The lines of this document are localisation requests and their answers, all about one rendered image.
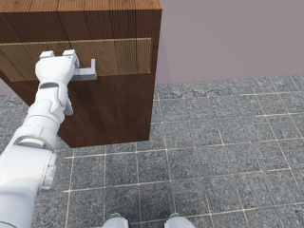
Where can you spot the robot left shin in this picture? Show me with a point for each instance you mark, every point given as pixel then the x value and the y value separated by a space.
pixel 116 215

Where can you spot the left robot hand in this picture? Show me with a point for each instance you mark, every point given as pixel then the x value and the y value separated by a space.
pixel 59 68

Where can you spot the handle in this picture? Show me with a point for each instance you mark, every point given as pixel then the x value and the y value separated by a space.
pixel 85 74

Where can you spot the robot shin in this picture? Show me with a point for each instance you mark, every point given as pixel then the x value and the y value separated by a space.
pixel 116 215
pixel 174 216

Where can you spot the cabinet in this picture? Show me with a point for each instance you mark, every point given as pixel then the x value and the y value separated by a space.
pixel 114 108

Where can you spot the robot left upper arm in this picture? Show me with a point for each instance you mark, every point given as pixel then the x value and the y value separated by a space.
pixel 25 172

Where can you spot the robot right shin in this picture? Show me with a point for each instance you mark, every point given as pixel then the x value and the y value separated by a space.
pixel 174 216

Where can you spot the robot left forearm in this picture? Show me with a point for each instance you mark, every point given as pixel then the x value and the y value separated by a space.
pixel 40 127

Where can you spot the drawer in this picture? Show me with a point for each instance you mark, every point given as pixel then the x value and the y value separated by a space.
pixel 112 56

